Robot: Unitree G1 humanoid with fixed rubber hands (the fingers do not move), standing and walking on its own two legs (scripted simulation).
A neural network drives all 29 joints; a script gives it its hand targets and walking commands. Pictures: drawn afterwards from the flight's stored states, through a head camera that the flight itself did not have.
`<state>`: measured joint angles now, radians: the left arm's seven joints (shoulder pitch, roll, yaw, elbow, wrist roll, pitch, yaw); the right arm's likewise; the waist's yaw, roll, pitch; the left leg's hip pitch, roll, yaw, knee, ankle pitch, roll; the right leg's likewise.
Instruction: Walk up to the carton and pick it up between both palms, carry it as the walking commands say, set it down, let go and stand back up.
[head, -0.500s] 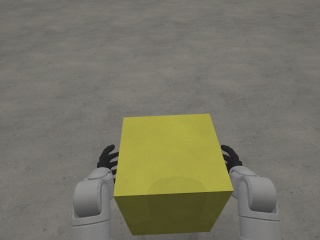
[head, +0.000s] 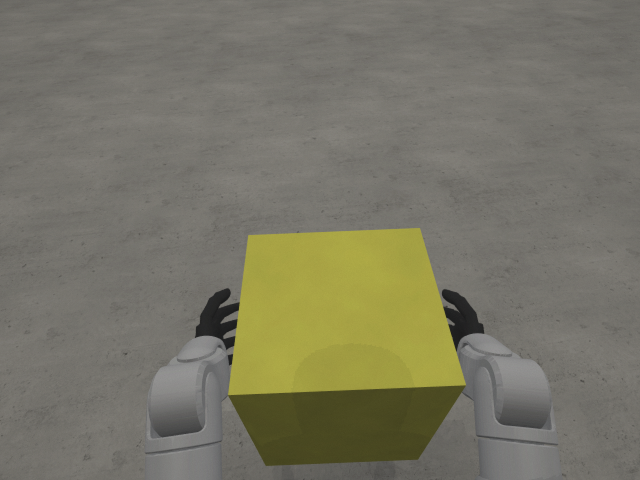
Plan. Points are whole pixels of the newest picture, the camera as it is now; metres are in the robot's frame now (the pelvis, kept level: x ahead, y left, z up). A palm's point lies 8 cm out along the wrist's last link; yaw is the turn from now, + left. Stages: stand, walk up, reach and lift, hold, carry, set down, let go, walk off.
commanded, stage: carry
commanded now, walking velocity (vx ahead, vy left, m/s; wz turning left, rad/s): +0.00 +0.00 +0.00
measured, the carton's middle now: (338, 354) +0.29 +0.00 +0.01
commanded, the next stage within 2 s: hold in 0.62 s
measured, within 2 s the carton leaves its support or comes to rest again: neither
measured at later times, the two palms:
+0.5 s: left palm (216, 348) +0.27 +0.15 +0.06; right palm (465, 349) +0.27 -0.15 +0.05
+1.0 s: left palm (217, 399) +0.22 +0.15 +0.02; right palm (473, 390) +0.23 -0.16 +0.02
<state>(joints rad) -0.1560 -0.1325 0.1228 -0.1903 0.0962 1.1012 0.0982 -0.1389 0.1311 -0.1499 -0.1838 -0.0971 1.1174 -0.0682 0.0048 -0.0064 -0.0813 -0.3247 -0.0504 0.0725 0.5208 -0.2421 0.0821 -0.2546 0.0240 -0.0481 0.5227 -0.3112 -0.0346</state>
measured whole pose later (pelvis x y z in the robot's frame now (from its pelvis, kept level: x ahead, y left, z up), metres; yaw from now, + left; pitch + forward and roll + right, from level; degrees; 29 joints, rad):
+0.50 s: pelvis +0.01 +0.00 +0.00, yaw +0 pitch +2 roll +0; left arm -0.14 -0.13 0.13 -0.08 0.11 0.99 0.08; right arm -0.13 0.13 -0.16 -0.07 -0.11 1.00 -0.05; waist 0.01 0.00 -0.11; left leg -0.30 -0.05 0.08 0.53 -0.26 0.08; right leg -0.24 0.02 -0.04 0.54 -0.33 -0.03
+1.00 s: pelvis -0.03 -0.01 +0.00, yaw +2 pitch -4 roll +0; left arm -0.05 -0.07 0.05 -0.02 0.10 0.72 0.09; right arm -0.06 0.12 -0.11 0.02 -0.09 0.72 -0.06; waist -0.01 -0.04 0.09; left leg -0.21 -0.06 0.04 0.45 -0.16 0.07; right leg -0.14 0.05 0.03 0.48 -0.27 -0.04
